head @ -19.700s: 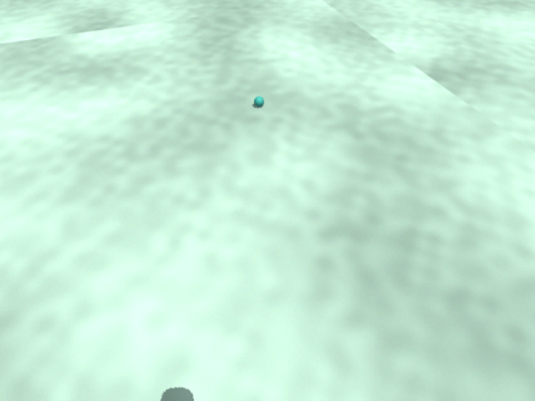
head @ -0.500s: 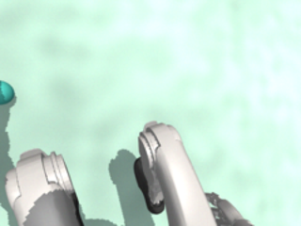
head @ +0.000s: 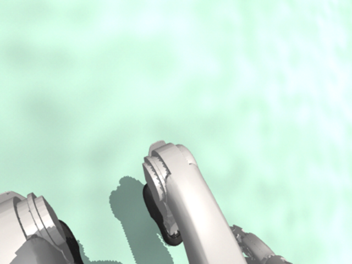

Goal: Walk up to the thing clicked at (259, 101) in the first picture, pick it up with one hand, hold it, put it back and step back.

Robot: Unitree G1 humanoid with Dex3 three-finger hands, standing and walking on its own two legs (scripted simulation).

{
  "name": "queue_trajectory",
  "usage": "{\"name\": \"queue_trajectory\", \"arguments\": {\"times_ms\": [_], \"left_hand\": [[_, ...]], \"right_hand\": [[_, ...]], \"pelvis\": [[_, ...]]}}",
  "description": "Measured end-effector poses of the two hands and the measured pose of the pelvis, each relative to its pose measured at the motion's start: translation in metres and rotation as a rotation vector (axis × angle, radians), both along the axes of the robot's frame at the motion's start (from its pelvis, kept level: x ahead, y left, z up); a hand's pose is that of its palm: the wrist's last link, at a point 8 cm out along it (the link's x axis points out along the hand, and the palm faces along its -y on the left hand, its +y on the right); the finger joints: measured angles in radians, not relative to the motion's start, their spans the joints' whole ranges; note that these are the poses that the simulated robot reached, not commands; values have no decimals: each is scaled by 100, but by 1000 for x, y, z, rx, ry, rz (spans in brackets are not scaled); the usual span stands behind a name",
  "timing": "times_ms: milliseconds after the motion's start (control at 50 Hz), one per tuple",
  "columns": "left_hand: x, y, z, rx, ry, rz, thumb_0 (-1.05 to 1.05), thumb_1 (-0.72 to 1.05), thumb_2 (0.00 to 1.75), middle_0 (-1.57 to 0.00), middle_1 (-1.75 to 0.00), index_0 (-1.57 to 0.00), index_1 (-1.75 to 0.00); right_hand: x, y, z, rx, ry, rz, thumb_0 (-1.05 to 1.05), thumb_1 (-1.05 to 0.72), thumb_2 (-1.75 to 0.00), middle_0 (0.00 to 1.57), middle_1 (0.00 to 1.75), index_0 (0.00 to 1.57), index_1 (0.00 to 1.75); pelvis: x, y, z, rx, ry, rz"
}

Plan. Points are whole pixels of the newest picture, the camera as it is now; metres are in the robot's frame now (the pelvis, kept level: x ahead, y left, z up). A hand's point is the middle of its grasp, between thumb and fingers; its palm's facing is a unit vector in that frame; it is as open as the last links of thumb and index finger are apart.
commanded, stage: rest palm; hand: left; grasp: from above
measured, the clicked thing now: out of the picture +0.47 +0.32 -0.27
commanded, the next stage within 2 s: close in 0.78 s
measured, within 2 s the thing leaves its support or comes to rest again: neither
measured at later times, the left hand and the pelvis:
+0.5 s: hand out of the picture +0.45 +0.31 -0.24, palm faces -0.42 -0.13 -0.90, open 14.0 cm; pelvis +0.00 +0.00 +0.00, yaw -1 degrees
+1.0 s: hand out of the picture +0.45 +0.32 -0.25, palm faces -0.43 -0.15 -0.89, open 13.6 cm; pelvis +0.00 +0.00 +0.00, yaw -2 degrees
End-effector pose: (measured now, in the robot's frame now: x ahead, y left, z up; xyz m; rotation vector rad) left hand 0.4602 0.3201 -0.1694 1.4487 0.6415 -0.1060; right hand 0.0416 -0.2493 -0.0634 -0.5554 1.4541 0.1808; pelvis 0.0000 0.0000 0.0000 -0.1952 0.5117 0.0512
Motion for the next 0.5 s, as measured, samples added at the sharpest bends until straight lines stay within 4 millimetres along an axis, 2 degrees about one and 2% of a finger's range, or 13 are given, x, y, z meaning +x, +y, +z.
{"name": "queue_trajectory", "arguments": {"times_ms": [100, 200, 500], "left_hand": [[-2, 4, -5, -12, 7, -2, 0, -53, 99, -8, -98, -7, -99], [-3, 4, -8, -21, 9, -40, 0, -54, 100, -8, -98, -7, -99], [-6, -10, -14, -13, -35, -79, 0, -51, 101, -9, -99, -8, -100]], "right_hand": [[-8, 0, 1, -2, 36, -1, 0, -90, -90, 20, 30, 20, 30], [-8, -3, 4, -10, 59, 18, 0, -90, -90, 20, 30, 20, 30], [18, -8, 9, -22, -22, 111, 0, -90, -90, 20, 30, 20, 30]], "pelvis": [[1, -1, -1, -3, -5, -4], [2, -1, 0, -7, -9, -5], [-2, 0, -2, -20, -35, -14]]}}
